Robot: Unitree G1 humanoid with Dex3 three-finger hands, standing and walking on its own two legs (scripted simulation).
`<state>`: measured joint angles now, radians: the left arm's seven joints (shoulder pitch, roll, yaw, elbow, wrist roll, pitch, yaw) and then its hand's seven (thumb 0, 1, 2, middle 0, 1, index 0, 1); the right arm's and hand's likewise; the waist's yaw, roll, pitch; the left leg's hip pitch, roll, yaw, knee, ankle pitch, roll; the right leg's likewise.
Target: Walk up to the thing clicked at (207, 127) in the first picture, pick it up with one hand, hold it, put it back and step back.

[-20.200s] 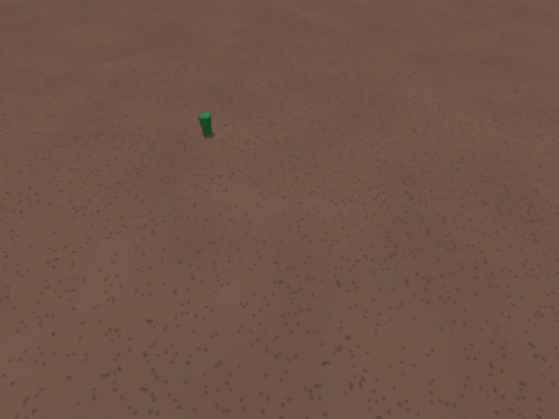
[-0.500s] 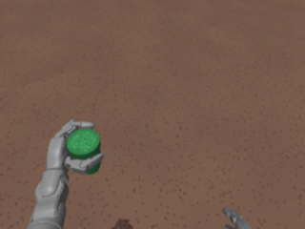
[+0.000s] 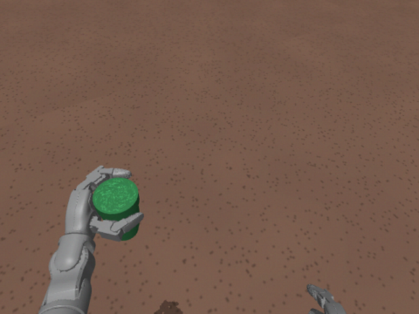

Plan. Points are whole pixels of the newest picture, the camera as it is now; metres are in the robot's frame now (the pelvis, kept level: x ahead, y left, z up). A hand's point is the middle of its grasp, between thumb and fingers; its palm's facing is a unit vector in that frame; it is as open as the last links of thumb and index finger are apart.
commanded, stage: hold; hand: left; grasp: from the side
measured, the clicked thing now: (121, 213) +0.32 +0.17 +0.01
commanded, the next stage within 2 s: crouch in 0.40 s
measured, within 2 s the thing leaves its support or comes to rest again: neither
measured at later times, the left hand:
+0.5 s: hand (115, 211) +0.31 +0.17 +0.04, palm faces +0.04 -1.00 -0.01, open 10.1 cm
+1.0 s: hand (126, 232) +0.32 +0.18 -0.08, palm faces +0.05 -1.00 +0.01, open 10.1 cm
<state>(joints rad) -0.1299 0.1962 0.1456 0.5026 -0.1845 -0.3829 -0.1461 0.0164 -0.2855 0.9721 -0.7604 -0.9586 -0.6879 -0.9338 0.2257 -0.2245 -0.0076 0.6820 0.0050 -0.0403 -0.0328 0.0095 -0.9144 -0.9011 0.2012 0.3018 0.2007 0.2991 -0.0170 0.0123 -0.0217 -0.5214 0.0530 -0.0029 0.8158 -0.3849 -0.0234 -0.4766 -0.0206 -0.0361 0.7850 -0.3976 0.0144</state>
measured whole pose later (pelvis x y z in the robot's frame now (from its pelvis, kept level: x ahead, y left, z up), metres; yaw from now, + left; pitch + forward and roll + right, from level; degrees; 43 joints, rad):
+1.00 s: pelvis -0.03 +0.00 -0.07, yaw +0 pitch +18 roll -2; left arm -0.27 0.22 0.23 0.81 -0.18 -0.65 -0.20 0.02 -0.30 0.99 -0.76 -0.98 -0.68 -0.95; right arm 0.20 -0.25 -0.02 0.68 -0.03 -0.08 0.02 0.01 -0.89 -0.90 0.20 0.30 0.20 0.30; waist -0.05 -0.01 -0.11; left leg -1.03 0.05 -0.03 1.21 -0.50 -0.02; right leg -0.98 -0.02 -0.04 1.19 -0.52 0.01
